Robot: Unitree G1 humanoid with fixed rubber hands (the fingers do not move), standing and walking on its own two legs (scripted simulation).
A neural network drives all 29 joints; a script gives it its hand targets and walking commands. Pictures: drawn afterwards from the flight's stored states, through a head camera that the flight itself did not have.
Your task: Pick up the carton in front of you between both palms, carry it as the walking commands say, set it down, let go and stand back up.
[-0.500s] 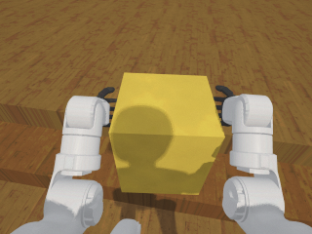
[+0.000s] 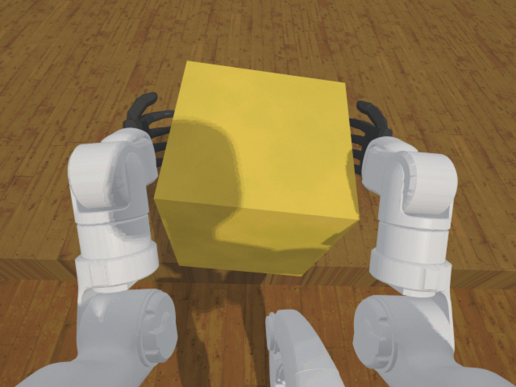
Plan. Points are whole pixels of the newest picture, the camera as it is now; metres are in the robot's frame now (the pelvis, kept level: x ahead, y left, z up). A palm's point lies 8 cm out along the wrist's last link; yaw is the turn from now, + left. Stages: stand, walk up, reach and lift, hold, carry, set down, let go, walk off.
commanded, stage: carry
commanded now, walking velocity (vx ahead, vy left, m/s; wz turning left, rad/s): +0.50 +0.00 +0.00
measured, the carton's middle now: (252, 184) +0.39 -0.02 +0.09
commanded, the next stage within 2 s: none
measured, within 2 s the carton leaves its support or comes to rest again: neither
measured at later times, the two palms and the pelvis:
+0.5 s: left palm out of the picture +0.70 +0.21 +0.33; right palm out of the picture +0.75 -0.08 +0.33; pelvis +0.34 +0.00 +0.16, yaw +3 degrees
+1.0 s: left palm out of the picture +1.11 +0.20 +0.50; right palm out of the picture +1.07 -0.09 +0.49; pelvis +0.70 +0.10 +0.32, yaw +0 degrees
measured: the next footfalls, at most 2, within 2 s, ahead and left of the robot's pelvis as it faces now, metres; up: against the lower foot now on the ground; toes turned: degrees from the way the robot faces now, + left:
right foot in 0.22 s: +0.36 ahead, -0.07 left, +0.17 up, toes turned -4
left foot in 0.72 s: +0.77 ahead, +0.19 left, +0.33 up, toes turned +9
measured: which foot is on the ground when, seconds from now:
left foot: down 0.00-0.28, up 0.30-0.70, down 0.72-1.00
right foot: up 0.00-0.20, down 0.22-0.74, up 0.76-1.00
